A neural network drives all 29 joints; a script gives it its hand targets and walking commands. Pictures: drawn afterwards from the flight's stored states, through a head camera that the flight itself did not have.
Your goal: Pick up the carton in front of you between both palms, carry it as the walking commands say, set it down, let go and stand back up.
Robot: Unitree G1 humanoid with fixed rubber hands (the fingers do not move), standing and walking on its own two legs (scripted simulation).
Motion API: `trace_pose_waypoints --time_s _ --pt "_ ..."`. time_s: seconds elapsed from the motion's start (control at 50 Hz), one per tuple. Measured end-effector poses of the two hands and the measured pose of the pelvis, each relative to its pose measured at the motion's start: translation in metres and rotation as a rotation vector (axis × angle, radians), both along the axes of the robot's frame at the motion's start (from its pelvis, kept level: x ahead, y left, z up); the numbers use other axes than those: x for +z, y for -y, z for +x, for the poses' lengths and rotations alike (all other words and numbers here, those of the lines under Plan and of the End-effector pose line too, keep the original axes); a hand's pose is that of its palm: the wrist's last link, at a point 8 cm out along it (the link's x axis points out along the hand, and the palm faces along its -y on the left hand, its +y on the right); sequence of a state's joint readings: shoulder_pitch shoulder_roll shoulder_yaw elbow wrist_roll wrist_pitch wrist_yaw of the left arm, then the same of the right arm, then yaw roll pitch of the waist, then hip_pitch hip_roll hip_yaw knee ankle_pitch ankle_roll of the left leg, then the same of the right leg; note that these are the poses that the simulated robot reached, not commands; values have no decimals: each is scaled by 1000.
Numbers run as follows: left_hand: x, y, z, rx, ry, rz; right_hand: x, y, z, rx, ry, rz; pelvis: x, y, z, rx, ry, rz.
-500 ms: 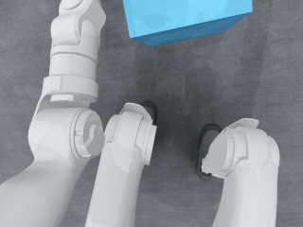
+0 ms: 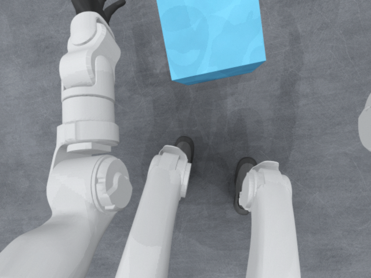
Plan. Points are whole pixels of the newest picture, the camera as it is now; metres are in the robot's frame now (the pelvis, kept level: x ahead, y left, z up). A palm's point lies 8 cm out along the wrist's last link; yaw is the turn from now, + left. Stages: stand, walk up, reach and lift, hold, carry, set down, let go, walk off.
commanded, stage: set down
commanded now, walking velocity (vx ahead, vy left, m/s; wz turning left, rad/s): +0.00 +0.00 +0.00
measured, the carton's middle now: (212, 38) +0.56 +0.05 -0.41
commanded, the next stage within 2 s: let go in 0.28 s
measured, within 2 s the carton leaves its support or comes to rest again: neither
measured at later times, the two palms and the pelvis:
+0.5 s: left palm (30, 1) +0.49 +0.20 +0.02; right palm out of the picture +0.60 -0.18 +0.02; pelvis +0.03 +0.00 +0.13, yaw -3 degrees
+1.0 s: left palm out of the picture +0.33 +0.25 +0.13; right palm out of the picture +0.40 -0.19 +0.12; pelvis +0.08 +0.03 +0.21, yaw -4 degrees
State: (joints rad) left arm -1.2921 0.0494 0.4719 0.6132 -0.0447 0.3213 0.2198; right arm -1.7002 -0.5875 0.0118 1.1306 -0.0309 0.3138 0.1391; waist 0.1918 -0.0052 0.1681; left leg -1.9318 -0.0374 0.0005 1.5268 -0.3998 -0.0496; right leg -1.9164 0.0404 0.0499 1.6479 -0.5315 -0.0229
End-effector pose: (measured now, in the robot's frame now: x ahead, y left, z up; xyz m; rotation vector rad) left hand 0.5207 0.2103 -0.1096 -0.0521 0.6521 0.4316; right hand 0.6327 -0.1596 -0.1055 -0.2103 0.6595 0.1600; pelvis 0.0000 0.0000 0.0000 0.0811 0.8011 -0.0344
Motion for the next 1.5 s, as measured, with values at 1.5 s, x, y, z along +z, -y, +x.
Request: trace_pose_waypoints --time_s 1.5 --pt "281 -13 -221 -454 -153 58 276 82 -361 -295 -110 -62 240 -2 126 -18 791 -92"
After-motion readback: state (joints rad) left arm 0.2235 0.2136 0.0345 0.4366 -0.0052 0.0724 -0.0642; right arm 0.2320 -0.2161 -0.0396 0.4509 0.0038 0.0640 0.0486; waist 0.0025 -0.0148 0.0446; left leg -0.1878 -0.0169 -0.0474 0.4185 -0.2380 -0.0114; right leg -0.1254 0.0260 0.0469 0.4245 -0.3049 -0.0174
